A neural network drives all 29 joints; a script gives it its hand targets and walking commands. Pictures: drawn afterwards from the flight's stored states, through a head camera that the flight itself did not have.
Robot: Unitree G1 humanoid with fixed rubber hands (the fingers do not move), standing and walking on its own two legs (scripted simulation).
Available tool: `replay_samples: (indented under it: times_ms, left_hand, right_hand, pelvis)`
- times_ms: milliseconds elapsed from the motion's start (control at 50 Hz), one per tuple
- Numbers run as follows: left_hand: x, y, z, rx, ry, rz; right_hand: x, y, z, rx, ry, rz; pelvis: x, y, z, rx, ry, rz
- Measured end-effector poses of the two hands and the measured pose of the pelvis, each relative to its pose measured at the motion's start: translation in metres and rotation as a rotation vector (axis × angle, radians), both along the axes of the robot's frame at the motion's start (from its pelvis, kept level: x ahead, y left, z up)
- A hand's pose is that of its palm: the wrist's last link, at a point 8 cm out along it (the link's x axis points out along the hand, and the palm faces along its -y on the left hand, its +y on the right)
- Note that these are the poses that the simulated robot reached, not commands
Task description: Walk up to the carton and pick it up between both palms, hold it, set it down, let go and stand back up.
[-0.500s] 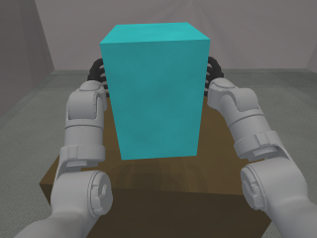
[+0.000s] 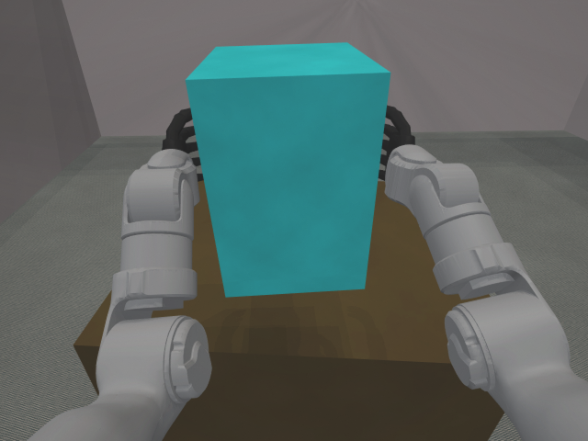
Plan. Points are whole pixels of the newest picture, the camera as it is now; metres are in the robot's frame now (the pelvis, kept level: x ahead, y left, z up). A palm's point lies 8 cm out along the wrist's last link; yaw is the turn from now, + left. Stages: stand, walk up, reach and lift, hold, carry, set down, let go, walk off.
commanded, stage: hold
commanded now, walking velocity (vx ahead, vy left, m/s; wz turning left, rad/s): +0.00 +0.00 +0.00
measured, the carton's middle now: (288, 165) +0.40 +0.00 +0.28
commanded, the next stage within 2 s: none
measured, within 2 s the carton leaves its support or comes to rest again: neither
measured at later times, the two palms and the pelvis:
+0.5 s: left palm (179, 167) +0.37 +0.14 +0.30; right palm (400, 163) +0.36 -0.14 +0.30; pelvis +0.00 +0.00 +0.00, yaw +0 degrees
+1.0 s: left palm (181, 169) +0.37 +0.14 +0.29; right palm (401, 163) +0.36 -0.14 +0.30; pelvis +0.00 +0.00 +0.00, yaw +0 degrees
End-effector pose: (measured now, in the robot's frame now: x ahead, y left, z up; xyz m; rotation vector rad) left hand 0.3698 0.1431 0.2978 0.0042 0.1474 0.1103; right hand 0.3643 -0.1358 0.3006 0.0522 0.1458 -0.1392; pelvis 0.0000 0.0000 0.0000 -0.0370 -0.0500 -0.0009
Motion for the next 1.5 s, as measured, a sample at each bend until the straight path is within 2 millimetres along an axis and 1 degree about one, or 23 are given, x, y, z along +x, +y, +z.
replay_samples:
  times_ms: [200,320,500,680,820,1040,1160,1240,1320,1500]
  left_hand:
    - [-0.0005,-0.0004,-0.0045,0.010,0.016,-0.008]
    - [-0.0013,-0.0011,-0.0028,-0.004,0.005,-0.006]
    - [-0.0025,-0.0020,-0.0013,0.009,0.006,-0.003]
    - [0.0013,-0.0037,0.0000,0.014,0.011,0.000]
    - [0.0017,-0.0043,0.0000,0.003,-0.001,-0.006]
    - [0.0003,-0.0023,-0.0052,-0.012,0.014,-0.009]
    - [0.0010,-0.0041,-0.0027,0.013,0.005,-0.010]
    - [0.0020,-0.0060,-0.0017,0.004,0.005,-0.013]
    - [0.0017,-0.0050,-0.0017,-0.013,0.002,-0.012]
    - [-0.0003,-0.0036,-0.0011,0.007,0.004,-0.005]
  right_hand:
    - [-0.0021,-0.0004,-0.0039,-0.008,0.018,-0.005]
    - [-0.0030,-0.0010,-0.0009,-0.015,0.008,-0.005]
    - [-0.0030,-0.0020,-0.0018,-0.003,0.010,-0.001]
    - [0.0012,-0.0037,-0.0015,-0.008,0.016,0.002]
    - [-0.0002,-0.0044,-0.0021,-0.018,0.006,-0.001]
    - [-0.0021,-0.0023,-0.0014,-0.012,0.021,-0.007]
    - [-0.0008,-0.0042,0.0015,0.004,0.013,-0.008]
    - [-0.0014,-0.0059,0.0012,-0.017,0.013,-0.009]
    - [-0.0022,-0.0050,0.0015,-0.032,0.011,-0.008]
    - [-0.0017,-0.0037,-0.0005,-0.008,0.013,-0.002]
  pelvis:
    - [-0.0009,0.0015,0.0000,0.000,-0.003,0.003]
    - [-0.0013,0.0005,-0.0002,-0.001,-0.002,-0.001]
    - [-0.0022,-0.0001,-0.0003,0.000,0.004,-0.003]
    - [-0.0013,-0.0013,0.0001,0.001,0.016,0.003]
    - [0.0000,-0.0016,0.0003,0.000,0.010,0.005]
    - [0.0003,-0.0007,-0.0003,0.000,0.010,-0.004]
    - [-0.0007,0.0003,-0.0005,-0.004,0.009,0.003]
    - [-0.0002,-0.0004,0.0000,-0.001,0.011,0.001]
    - [-0.0002,-0.0011,0.0000,0.000,0.009,-0.002]
    - [0.0001,-0.0006,0.0001,-0.001,0.009,0.002]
